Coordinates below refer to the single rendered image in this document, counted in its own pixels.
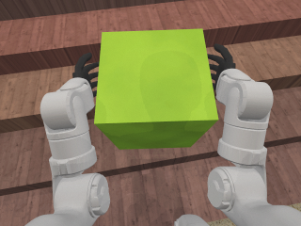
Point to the robot right hand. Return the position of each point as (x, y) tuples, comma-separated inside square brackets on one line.
[(225, 62)]

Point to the carton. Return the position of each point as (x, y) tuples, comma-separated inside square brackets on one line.
[(154, 88)]

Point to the right robot thigh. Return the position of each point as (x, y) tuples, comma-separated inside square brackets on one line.
[(190, 220)]

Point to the robot left hand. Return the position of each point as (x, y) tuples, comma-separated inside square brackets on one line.
[(81, 71)]

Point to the right robot forearm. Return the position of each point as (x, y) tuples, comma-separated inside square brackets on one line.
[(248, 107)]

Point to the left robot forearm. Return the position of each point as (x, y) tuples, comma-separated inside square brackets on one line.
[(64, 115)]

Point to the robot left upper arm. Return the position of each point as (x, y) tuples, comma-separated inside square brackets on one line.
[(78, 201)]

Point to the robot right upper arm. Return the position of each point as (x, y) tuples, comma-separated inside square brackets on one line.
[(241, 195)]

